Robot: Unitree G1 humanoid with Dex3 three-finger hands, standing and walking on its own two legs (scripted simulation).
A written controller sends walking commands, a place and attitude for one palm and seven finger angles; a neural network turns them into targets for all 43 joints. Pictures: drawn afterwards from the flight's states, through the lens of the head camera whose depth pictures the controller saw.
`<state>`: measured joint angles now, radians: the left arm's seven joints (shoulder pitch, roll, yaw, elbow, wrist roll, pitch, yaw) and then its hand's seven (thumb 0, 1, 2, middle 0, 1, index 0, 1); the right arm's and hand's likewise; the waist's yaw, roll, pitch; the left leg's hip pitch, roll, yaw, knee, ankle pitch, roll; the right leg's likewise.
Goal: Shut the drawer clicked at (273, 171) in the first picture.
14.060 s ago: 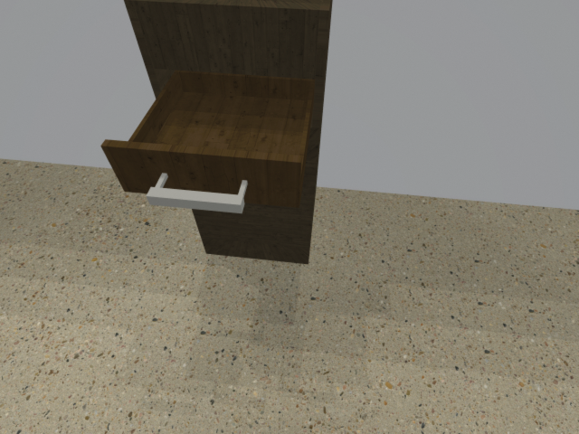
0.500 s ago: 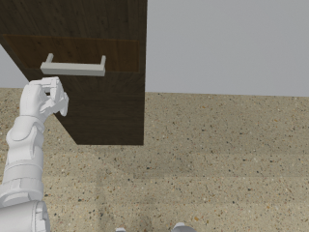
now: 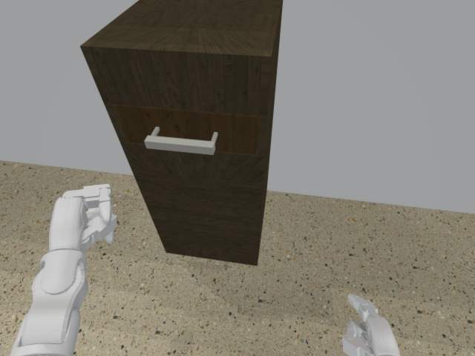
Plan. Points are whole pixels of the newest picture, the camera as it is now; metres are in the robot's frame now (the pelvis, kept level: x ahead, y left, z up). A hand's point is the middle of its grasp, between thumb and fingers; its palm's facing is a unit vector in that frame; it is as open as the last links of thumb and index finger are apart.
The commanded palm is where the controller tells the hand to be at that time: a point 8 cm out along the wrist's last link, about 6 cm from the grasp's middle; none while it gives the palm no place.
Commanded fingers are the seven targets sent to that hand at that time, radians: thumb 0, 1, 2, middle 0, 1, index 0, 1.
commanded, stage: draw the hand back to the body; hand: left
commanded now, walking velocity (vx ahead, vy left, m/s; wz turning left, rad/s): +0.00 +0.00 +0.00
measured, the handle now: (182, 139) +0.63 +0.21 -0.01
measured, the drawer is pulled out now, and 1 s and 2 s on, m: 0.00 0.00 0.00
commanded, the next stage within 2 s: step back with the hand held close in 0.56 s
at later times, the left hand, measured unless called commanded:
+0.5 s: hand (48, 276) +0.17 +0.23 +0.17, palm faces +0.41 -0.81 -0.42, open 3.2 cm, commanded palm +0.12 +0.27 +0.18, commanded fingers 0.00 0.90 0.90 -1.40 -1.60 -1.40 -1.60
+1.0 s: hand (49, 273) +0.17 +0.24 +0.16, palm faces +0.28 -0.82 -0.51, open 3.2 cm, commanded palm +0.11 +0.29 +0.18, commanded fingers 0.00 0.90 0.90 -1.40 -1.60 -1.40 -1.60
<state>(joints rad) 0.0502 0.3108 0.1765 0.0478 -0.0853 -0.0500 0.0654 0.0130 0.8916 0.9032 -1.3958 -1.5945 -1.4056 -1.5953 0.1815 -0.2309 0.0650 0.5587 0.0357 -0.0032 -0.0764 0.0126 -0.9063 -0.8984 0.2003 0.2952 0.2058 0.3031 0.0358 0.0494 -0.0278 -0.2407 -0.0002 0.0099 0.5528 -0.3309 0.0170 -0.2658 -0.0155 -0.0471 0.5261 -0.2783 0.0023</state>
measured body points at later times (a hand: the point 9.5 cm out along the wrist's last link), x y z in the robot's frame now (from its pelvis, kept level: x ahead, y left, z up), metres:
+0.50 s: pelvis +0.00 -0.01 +0.01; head -0.03 -0.04 +0.46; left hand +0.14 +0.27 +0.20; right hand +0.19 -0.23 -0.08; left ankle -0.02 +0.11 -0.73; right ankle +0.00 -0.12 -0.73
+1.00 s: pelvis -0.02 +0.01 +0.01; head +0.01 -0.01 +0.46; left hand +0.15 +0.28 +0.19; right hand +0.15 -0.24 -0.08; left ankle -0.02 +0.11 -0.73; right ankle +0.00 -0.12 -0.73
